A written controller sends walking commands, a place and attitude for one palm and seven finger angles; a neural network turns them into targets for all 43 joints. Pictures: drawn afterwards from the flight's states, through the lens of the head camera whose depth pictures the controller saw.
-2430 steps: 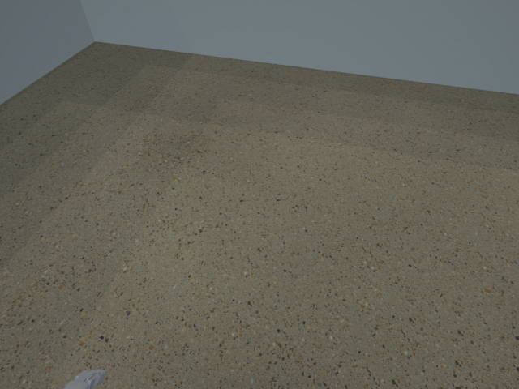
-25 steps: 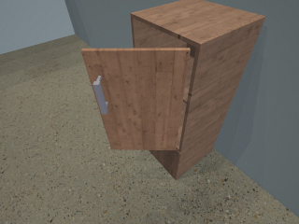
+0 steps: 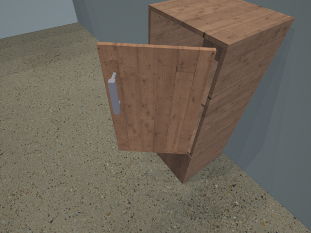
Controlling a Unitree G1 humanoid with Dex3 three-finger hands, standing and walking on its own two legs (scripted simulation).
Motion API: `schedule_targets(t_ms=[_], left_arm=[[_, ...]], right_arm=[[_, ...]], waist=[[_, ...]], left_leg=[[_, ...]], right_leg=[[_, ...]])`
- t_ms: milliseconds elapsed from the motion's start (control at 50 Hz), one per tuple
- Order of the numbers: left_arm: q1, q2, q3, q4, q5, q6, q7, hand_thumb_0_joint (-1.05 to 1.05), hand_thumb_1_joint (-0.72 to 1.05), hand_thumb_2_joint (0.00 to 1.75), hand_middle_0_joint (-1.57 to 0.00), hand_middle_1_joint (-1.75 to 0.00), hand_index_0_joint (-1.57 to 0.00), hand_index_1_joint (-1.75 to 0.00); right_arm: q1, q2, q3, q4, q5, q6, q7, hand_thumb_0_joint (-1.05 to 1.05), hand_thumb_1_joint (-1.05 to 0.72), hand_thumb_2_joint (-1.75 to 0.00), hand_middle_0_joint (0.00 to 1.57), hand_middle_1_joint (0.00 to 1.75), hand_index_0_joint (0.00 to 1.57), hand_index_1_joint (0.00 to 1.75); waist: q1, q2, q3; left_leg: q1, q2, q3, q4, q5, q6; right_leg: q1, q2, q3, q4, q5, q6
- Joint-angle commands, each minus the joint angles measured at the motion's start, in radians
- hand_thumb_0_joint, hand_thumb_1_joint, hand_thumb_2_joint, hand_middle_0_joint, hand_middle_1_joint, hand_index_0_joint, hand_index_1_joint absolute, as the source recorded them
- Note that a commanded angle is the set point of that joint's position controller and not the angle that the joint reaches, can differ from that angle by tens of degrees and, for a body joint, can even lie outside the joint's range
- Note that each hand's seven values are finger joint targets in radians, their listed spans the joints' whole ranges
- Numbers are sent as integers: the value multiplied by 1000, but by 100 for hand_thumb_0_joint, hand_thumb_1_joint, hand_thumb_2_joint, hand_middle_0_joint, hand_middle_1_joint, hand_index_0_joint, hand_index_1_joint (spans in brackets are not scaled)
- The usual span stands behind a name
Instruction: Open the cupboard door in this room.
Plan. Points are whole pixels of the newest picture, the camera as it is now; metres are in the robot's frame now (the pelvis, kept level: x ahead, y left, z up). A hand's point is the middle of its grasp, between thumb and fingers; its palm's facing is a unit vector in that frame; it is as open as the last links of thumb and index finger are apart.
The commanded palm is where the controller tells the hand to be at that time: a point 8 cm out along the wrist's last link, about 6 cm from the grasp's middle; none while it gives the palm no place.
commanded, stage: come to a stop and stand still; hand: left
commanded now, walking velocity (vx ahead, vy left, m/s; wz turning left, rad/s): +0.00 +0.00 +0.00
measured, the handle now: (115, 93) +0.55 +0.19 +0.03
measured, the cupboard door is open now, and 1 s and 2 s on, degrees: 51 51 51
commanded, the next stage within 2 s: look again from close up in 0.04 s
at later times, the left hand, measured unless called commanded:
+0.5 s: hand out of the picture -0.02 +0.16 -0.17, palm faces +0.03 -0.97 -0.23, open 7.4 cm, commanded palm none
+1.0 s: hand (103, 196) +0.20 +0.14 +0.01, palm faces +0.18 -0.98 -0.07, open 7.7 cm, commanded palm +0.10 +0.20 -0.05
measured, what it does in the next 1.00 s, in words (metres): shifts its weight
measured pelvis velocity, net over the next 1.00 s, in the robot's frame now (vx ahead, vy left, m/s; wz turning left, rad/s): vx -0.03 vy -0.05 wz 0.03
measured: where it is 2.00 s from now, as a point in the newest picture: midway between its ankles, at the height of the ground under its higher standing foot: outside the picture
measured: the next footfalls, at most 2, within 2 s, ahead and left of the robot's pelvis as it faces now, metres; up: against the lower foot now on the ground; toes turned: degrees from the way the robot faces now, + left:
none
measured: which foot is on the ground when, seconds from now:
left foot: down 0.00-1.00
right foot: down 0.00-1.00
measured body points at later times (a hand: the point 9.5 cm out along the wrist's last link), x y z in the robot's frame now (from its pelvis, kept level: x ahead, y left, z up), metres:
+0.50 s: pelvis -0.01 -0.01 +0.00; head -0.01 -0.03 +0.44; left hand -0.02 +0.21 -0.16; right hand -0.01 -0.23 -0.17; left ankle -0.03 +0.09 -0.74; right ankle -0.02 -0.15 -0.74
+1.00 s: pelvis -0.03 -0.05 -0.02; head -0.02 -0.06 +0.42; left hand +0.19 +0.20 +0.02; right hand +0.13 -0.31 -0.11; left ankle -0.03 +0.09 -0.74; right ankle -0.02 -0.15 -0.74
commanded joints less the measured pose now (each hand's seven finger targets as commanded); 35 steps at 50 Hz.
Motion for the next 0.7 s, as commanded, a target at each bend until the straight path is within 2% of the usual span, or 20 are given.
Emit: schedule_targets(t_ms=[0,100,120,140,160,180,200,240,280,340,380,440,540,580,680], left_arm=[[86,54,6,-9,4,-5,4,0,90,90,-20,-30,-20,-30],[84,55,7,-8,4,-8,7,0,90,90,-20,-30,-20,-30],[100,113,-8,5,13,-40,47,0,90,90,-20,-30,-20,-30],[89,124,0,-33,7,-44,38,0,90,90,-20,-30,-20,-30],[63,104,-7,-42,5,-37,26,0,90,90,-20,-30,-20,-30],[69,102,-8,-39,10,-42,21,0,90,90,-20,-30,-20,-30],[80,101,-7,-42,7,-40,16,0,90,90,-20,-30,-20,-30],[72,90,-12,-42,5,-36,11,0,90,90,-20,-30,-20,-30],[57,86,-14,-44,6,-34,7,0,90,90,-20,-30,-20,-30],[43,96,-15,-50,2,-31,4,0,90,90,-20,-30,-20,-30],[42,100,-15,-54,4,-29,2,0,90,90,-20,-30,-20,-30],[46,107,-13,-53,2,-29,1,0,90,90,-20,-30,-20,-30],[48,126,-10,-56,0,-34,0,0,90,90,-20,-30,-20,-30],[45,130,-7,-55,2,-37,0,0,90,90,-20,-30,-20,-30],[40,132,-6,-54,0,-37,1,0,90,90,-20,-30,-20,-30]], right_arm=[[69,-110,-23,-15,6,-21,-1,0,-90,-90,20,30,20,30],[65,-105,-23,-9,6,-23,0,0,-90,-90,20,30,20,30],[-10,-170,-13,-96,20,-39,17,0,-90,-90,20,30,20,30],[45,-138,-16,-108,4,-36,22,0,-90,-90,20,30,20,30],[43,-129,-12,-103,1,-37,22,0,-90,-90,20,30,20,30],[60,-129,-7,-97,-6,-44,24,0,-90,-90,20,30,20,30],[71,-132,-7,-108,-3,-45,22,0,-90,-90,20,30,20,30],[63,-143,-7,-118,2,-44,18,0,-90,-90,20,30,20,30],[57,-140,-6,-124,2,-42,17,0,-90,-90,20,30,20,30],[50,-148,-5,-121,5,-36,20,0,-90,-90,20,30,20,30],[42,-145,-4,-118,5,-32,23,0,-90,-90,20,30,20,30],[37,-150,-3,-108,4,-29,25,0,-90,-90,20,30,20,30],[31,-149,-1,-90,5,-32,24,0,-90,-90,20,30,20,30],[27,-146,-1,-82,4,-34,24,0,-90,-90,20,30,20,30],[22,-141,0,-65,4,-33,21,0,-90,-90,20,30,20,30]], waist=[[-4,-4,75],[-7,5,66],[5,-13,91],[-21,47,47],[-17,96,88],[-11,158,44],[-14,171,-11],[-14,116,-15],[-14,35,34],[-17,-13,74],[-14,-6,115],[-13,-14,126],[-10,-20,64],[-8,-28,62],[-7,-1,53]], left_leg=[[-45,133,-109,-110,312,-3],[-31,130,-101,-110,312,-6],[-113,142,-103,86,570,-34],[-112,109,-106,22,252,-29],[-139,117,-120,-33,185,-16],[-139,125,-133,-19,263,-10],[-106,132,-139,-25,276,-2],[-90,135,-148,-27,286,10],[-111,128,-140,-27,254,15],[-120,116,-130,-50,150,8],[-144,111,-129,-74,89,10],[-133,105,-119,-83,63,5],[-90,104,-100,-65,126,0],[-81,106,-93,-60,152,-3],[-69,109,-88,-58,172,-8]], right_leg=[[-22,-35,31,-49,204,-49],[-19,-37,35,-54,216,-49],[-62,-68,79,-30,453,-56],[-37,-70,60,4,220,-81],[-80,-45,51,11,72,-86],[-48,-31,39,26,86,-89],[-33,-17,24,44,61,-90],[-37,-6,17,49,57,-85],[-55,-13,24,35,82,-83],[-81,-21,38,15,65,-79],[-95,-20,43,0,33,-79],[-113,-23,58,-16,20,-80],[-76,-36,67,-22,95,-81],[-68,-40,64,-23,134,-82],[-57,-39,67,-25,175,-85]])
